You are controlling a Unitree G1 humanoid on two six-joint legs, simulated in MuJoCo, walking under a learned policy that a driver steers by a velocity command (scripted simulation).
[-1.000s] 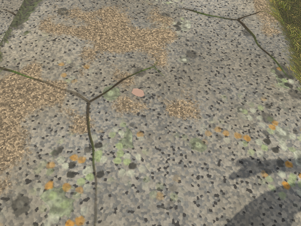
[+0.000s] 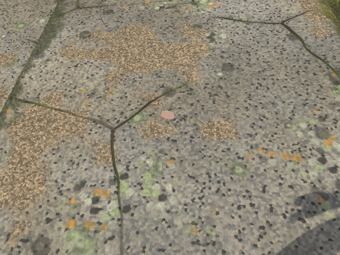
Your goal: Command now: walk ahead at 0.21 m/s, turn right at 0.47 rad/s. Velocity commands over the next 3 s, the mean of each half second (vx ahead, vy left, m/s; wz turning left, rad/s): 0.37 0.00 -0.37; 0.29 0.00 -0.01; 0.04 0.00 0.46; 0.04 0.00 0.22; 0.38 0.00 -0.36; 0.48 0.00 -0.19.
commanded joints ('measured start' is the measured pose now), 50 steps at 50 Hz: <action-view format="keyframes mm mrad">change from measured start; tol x32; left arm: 1 227 266 52 -30 34 -54 -7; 50 122 114 12 -157 64 -70 45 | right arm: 1 -140 -20 3 -165 1 -48 17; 20 -372 -36 6 -189 13 -144 93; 27 232 -225 -58 -41 -9 -134 78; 50 202 -74 23 41 16 -63 41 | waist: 1 85 -335 -67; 22 83 -166 72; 27 -65 272 -451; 32 -11 12 -39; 50 51 -248 -379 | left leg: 1 -598 -134 -112 477 -244 12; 12 -459 -61 -124 14 445 -26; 22 -347 -90 -71 -201 417 45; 25 111 -117 -42 -214 423 140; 27 722 305 -767 -290 127 355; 37 46 95 -161 -482 981 271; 47 106 23 -192 -211 678 135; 50 -260 -146 -161 405 -316 1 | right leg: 1 344 -378 877 -477 -222 -317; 20 323 -219 332 -440 405 -149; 25 290 -161 250 -52 1017 -76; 27 -273 88 209 574 -134 13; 28 -378 39 270 663 -164 4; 46 -17 -22 94 -187 449 24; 50 470 -438 469 -178 1087 -267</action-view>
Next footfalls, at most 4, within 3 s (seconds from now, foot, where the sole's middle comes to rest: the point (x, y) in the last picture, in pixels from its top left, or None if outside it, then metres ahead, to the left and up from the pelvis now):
0.50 left None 0.40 0.07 -0.76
0.94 right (238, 232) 0.57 -0.19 -0.76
1.36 left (174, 250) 0.50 0.06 -0.76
1.80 right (233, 237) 0.55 -0.17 -0.76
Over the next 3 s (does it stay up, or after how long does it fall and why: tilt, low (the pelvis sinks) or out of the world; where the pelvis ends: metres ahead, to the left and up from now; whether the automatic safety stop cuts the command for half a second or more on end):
stays up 0.95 -0.07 0.02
